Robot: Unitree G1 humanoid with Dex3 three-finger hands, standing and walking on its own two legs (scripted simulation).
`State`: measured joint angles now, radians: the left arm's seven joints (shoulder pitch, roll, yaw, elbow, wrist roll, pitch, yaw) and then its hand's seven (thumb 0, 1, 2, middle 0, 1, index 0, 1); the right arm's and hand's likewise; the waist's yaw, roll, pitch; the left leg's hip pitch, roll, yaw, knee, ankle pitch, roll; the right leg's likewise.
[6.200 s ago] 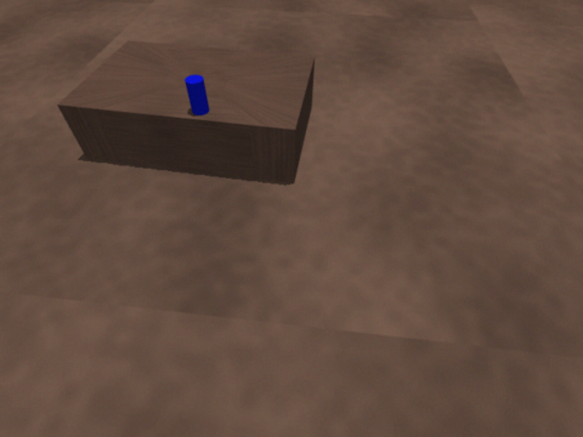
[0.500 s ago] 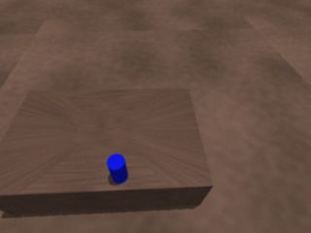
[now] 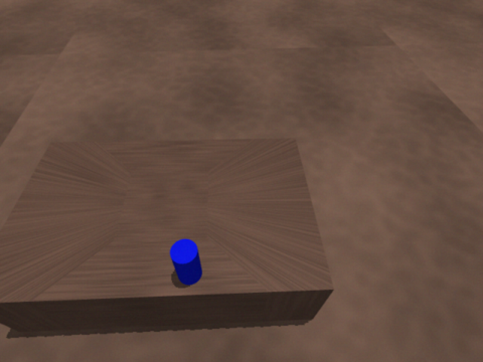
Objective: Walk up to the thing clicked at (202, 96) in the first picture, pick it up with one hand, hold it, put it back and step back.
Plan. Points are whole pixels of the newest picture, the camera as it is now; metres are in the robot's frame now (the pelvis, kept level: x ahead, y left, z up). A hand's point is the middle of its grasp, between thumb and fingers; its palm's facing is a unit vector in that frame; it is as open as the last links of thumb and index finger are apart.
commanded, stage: stand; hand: left
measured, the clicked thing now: (187, 262) +0.45 +0.18 -0.37
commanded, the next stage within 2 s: go down in 1.62 s
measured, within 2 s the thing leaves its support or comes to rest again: neither
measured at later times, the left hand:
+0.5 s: hand out of the picture +0.07 +0.26 -0.16, palm faces -0.02 -0.94 -0.34, open 7.4 cm
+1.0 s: hand out of the picture +0.08 +0.25 -0.16, palm faces -0.02 -0.94 -0.35, open 7.4 cm
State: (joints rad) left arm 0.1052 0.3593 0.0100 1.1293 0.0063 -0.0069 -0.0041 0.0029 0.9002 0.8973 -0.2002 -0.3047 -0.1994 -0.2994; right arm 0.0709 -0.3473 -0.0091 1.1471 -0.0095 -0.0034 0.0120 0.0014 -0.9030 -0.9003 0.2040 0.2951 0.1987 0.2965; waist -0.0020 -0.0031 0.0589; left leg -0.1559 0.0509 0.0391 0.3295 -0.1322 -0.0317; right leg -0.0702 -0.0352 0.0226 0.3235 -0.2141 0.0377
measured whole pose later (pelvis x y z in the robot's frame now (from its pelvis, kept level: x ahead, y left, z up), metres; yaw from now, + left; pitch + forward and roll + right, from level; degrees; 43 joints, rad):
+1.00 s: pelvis +0.01 +0.00 +0.00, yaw +1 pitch -1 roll +0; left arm 0.13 0.36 0.00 1.11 0.01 -0.01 0.00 0.00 0.90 0.90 -0.20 -0.30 -0.20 -0.30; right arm 0.09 -0.35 -0.01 1.14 -0.01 0.00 0.01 0.00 -0.90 -0.90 0.20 0.30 0.20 0.30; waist 0.00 0.00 0.05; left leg -0.16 0.05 0.03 0.33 -0.15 -0.03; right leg -0.07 -0.04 0.01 0.32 -0.23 0.04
